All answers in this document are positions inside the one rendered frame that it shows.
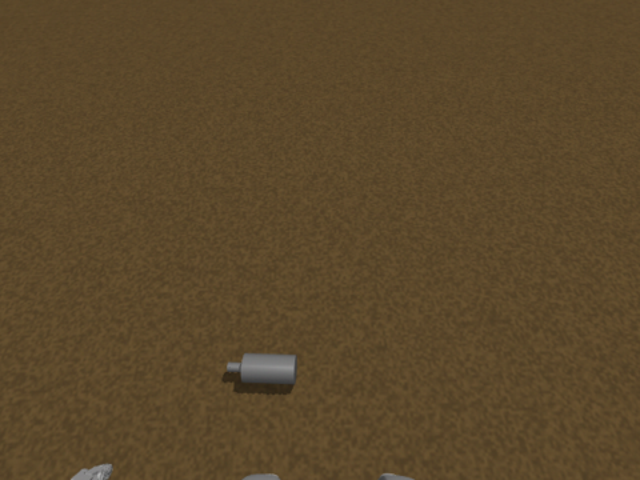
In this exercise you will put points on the bottle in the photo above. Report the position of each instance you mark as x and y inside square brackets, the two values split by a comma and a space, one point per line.
[266, 368]

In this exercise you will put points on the left robot hand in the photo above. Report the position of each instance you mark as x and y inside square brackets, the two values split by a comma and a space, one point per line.
[101, 472]

